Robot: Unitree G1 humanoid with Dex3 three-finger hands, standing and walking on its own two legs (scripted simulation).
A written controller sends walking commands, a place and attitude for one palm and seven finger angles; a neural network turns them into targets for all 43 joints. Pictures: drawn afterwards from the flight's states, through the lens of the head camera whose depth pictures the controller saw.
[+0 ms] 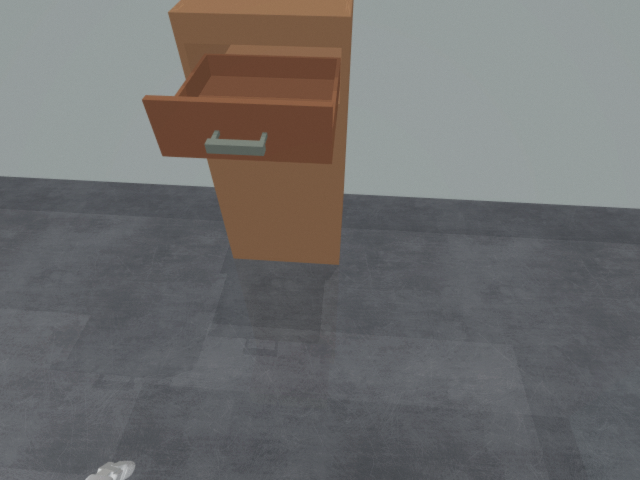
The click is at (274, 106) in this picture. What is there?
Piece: drawer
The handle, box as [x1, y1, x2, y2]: [204, 130, 267, 155]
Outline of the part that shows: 204,144 206,151 209,153 263,155 265,150 264,143 267,136 265,132 262,132 259,141 218,139 217,138 219,132 215,130 211,138 207,138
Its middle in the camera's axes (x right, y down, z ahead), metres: -0.18 -0.20 +0.81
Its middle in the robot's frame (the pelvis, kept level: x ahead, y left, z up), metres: +0.74 +0.21 +0.02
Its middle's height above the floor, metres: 0.79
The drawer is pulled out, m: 0.29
